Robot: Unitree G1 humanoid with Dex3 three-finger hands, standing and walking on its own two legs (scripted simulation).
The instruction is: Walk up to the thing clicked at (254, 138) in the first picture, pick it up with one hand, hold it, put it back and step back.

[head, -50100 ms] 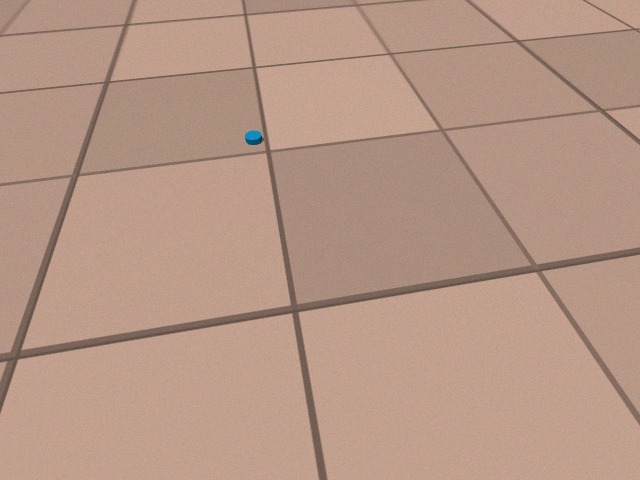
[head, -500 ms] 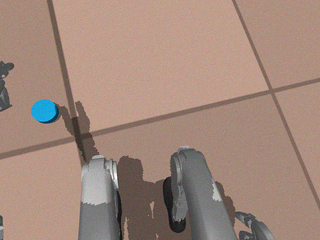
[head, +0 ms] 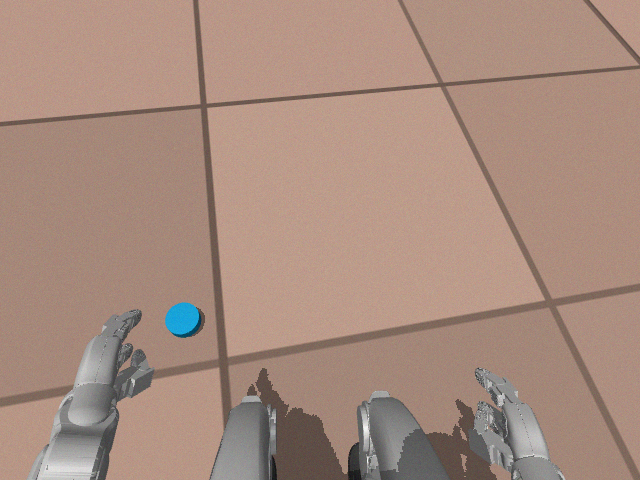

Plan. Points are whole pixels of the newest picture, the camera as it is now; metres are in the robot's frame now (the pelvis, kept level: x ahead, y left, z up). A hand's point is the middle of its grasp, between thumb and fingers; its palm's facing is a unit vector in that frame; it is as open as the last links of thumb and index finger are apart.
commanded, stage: home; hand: left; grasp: from above
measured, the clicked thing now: (183, 320) +0.51 +0.33 -0.61
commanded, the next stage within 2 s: none
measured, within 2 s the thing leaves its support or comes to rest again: neither
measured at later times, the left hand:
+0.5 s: hand (135, 423) +0.20 +0.18 +0.05, palm faces +0.09 -0.98 -0.20, open 7.4 cm
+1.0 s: hand (135, 416) +0.21 +0.18 +0.05, palm faces +0.08 -0.98 -0.20, open 7.4 cm
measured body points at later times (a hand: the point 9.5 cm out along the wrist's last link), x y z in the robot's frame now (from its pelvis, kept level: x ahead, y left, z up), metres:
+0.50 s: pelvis +0.05 +0.00 +0.09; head +0.06 +0.00 +0.54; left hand +0.19 +0.23 +0.06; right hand +0.21 -0.24 +0.03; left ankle +0.05 +0.11 -0.59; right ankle +0.06 -0.13 -0.59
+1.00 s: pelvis +0.05 +0.00 +0.09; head +0.07 +0.00 +0.54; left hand +0.20 +0.23 +0.06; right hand +0.21 -0.24 +0.03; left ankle +0.05 +0.11 -0.59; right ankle +0.06 -0.13 -0.59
